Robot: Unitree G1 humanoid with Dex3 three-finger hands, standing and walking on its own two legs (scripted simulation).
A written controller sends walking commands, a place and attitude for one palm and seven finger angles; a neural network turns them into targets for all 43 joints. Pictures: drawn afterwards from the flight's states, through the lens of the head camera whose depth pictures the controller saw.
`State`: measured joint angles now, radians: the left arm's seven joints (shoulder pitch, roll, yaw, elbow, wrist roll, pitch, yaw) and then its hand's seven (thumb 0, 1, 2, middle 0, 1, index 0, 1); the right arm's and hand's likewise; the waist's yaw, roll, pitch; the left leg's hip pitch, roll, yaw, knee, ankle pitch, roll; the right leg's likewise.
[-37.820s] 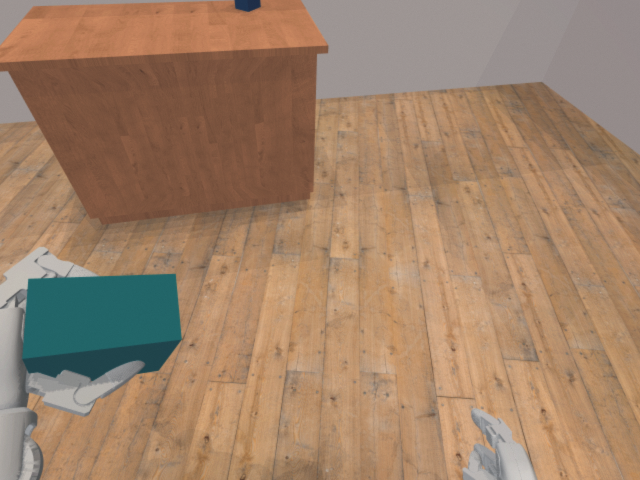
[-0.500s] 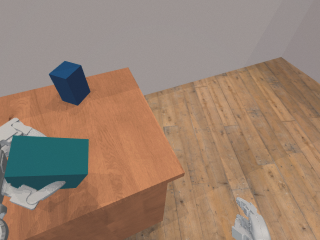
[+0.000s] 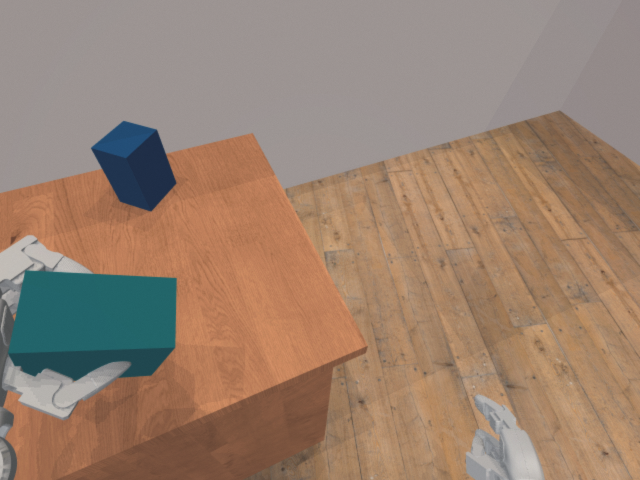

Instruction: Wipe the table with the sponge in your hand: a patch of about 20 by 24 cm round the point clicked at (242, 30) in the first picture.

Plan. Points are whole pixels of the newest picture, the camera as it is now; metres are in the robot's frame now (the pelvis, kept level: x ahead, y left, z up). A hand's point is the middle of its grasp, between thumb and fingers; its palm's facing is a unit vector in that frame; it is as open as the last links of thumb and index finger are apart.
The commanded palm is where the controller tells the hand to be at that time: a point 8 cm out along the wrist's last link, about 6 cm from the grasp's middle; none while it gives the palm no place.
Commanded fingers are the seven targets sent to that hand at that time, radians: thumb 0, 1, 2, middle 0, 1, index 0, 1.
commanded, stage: come to a stop and stand still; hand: left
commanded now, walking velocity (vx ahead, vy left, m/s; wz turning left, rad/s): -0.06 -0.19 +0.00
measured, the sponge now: (120, 331) +0.23 +0.20 +0.13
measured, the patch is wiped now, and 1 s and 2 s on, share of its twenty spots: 0.00 0.00 0.00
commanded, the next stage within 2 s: look again from close up in 1.02 s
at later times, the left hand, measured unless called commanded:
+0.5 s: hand (19, 344) +0.21 +0.28 +0.14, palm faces +0.25 -0.88 -0.40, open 10.2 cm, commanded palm +0.16 +0.33 +0.18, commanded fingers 0.00 0.10 1.30 -1.20 -1.60 -1.20 -1.60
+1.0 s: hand out of the picture +0.22 +0.35 +0.17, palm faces +0.37 -0.86 -0.35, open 10.2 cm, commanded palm +0.15 +0.38 +0.18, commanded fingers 0.00 0.10 1.30 -1.20 -1.60 -1.20 -1.60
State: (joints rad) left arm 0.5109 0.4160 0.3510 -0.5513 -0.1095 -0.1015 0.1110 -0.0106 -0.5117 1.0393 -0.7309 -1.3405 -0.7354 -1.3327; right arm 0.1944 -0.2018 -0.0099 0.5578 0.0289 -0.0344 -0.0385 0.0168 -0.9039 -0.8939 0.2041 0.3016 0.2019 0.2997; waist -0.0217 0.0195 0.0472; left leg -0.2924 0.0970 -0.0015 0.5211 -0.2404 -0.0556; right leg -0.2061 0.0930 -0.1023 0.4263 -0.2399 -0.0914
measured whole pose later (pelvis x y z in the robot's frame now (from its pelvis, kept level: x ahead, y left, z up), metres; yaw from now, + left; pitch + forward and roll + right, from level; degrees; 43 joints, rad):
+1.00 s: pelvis -0.01 +0.10 +0.00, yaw +0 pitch -1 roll -2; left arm 0.39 0.40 0.37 -0.53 -0.03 -0.20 0.11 -0.01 -0.51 1.04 -0.73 -1.34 -0.74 -1.33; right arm 0.19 -0.16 0.03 0.56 0.00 -0.14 -0.02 0.02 -0.90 -0.89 0.21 0.30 0.21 0.30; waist 0.03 -0.06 0.09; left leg -0.25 -0.02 0.08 0.49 -0.22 0.09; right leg -0.17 -0.03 -0.04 0.39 -0.20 0.03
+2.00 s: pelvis -0.01 +0.03 +0.00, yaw -1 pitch -1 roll -2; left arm 0.46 0.39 0.36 -0.53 -0.08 -0.15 0.09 -0.01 -0.51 1.04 -0.73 -1.34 -0.73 -1.33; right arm 0.19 -0.19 -0.01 0.55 0.02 -0.08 -0.03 0.02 -0.90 -0.89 0.21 0.30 0.20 0.30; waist 0.01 -0.01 0.07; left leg -0.26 0.07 0.04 0.50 -0.23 -0.01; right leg -0.18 0.06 -0.07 0.40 -0.21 -0.05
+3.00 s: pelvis -0.01 +0.01 +0.00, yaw -1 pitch +0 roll -2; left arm 0.47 0.40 0.36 -0.55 -0.09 -0.12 0.09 -0.01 -0.51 1.04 -0.73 -1.34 -0.73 -1.33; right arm 0.19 -0.19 -0.01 0.56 0.02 -0.06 -0.04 0.02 -0.90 -0.89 0.21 0.30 0.20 0.30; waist 0.01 -0.01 0.07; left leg -0.29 0.09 0.04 0.53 -0.24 -0.03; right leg -0.21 0.08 -0.08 0.44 -0.23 -0.07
